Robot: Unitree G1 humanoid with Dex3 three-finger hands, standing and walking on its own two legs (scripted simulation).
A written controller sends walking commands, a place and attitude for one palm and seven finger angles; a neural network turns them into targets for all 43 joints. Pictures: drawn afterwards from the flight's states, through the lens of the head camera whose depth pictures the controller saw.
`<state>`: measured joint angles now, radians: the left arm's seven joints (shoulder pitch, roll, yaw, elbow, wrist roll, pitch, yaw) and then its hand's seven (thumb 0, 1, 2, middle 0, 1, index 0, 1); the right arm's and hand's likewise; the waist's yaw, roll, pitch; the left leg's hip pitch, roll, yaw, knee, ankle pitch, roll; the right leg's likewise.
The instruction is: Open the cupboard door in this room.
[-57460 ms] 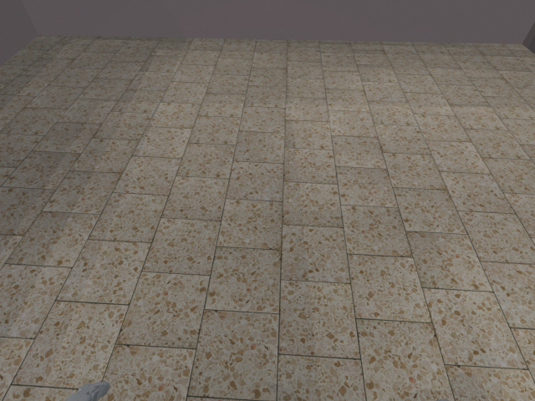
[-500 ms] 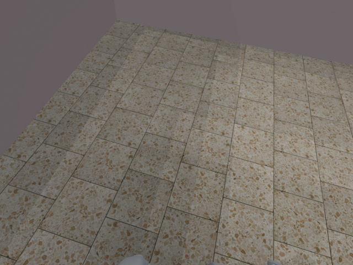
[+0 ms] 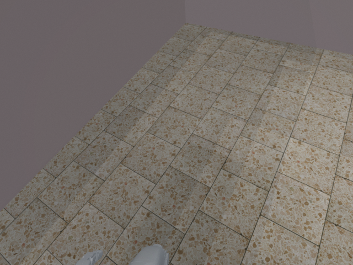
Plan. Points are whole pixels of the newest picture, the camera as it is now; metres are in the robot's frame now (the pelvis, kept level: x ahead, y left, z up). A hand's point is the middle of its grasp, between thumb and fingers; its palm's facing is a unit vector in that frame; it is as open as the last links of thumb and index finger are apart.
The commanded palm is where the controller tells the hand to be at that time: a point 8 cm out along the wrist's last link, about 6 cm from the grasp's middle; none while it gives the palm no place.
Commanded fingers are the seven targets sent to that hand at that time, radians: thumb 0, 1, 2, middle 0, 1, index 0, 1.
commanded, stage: turn to face it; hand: left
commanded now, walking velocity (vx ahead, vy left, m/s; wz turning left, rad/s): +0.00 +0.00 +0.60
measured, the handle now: out of the picture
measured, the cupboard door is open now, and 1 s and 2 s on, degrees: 46 46 46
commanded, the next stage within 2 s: none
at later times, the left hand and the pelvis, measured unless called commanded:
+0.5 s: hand out of the picture -0.04 +0.25 -0.18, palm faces +0.38 -0.89 -0.26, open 7.4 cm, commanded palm none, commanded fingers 0.00 0.90 0.90 -0.20 -0.30 -0.20 -0.30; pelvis +0.00 +0.02 -0.01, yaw +20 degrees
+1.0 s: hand out of the picture +0.01 +0.18 -0.14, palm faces +0.57 -0.78 -0.26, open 7.4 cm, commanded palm none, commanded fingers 0.00 0.90 0.90 -0.20 -0.30 -0.20 -0.30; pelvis +0.03 -0.03 +0.01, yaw +37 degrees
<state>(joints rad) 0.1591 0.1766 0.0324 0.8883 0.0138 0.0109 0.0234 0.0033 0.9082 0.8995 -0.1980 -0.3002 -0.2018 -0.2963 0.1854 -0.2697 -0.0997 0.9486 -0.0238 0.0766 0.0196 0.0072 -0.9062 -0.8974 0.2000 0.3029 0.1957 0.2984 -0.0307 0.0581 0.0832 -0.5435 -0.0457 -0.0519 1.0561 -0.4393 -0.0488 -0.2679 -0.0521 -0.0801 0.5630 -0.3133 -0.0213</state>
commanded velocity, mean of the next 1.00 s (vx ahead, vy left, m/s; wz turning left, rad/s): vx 0.00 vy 0.00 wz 0.60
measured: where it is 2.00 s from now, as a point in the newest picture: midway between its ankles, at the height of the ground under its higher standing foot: outside the picture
